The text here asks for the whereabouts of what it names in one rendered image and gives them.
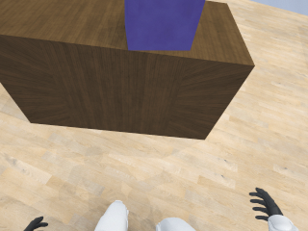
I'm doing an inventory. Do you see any right robot hand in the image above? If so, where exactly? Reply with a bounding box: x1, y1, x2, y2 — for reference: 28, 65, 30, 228
249, 187, 284, 221

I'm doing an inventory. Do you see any carton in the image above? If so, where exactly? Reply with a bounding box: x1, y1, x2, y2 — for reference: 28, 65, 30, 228
124, 0, 206, 51

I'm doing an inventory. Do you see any pedestal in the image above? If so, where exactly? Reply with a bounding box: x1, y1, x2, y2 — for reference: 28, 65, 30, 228
0, 0, 255, 141

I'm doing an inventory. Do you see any robot right thigh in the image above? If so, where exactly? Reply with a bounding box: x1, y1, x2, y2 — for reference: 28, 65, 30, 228
155, 218, 195, 231

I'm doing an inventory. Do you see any left robot hand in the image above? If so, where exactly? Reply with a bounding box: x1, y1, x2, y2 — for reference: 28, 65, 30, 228
24, 217, 48, 231

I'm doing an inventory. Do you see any robot right forearm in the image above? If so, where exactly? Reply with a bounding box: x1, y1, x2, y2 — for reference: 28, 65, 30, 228
268, 215, 299, 231

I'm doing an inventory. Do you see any robot thigh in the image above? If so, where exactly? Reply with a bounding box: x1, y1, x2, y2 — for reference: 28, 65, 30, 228
94, 202, 129, 231
155, 218, 195, 231

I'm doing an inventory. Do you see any robot left thigh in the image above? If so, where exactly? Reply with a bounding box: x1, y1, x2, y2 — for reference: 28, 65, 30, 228
94, 202, 129, 231

